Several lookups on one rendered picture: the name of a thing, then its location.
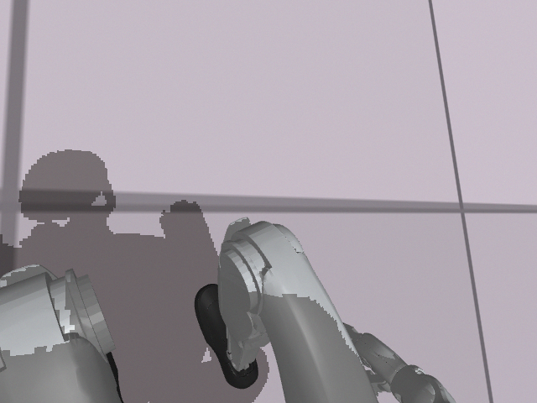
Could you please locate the right robot arm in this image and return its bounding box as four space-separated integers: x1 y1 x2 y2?
390 365 456 403

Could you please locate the left robot foot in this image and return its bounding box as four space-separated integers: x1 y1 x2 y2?
106 352 123 403

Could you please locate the right robot foot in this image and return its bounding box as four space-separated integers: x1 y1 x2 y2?
195 284 258 389

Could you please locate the right robot hand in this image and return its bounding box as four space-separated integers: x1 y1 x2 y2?
343 323 407 396

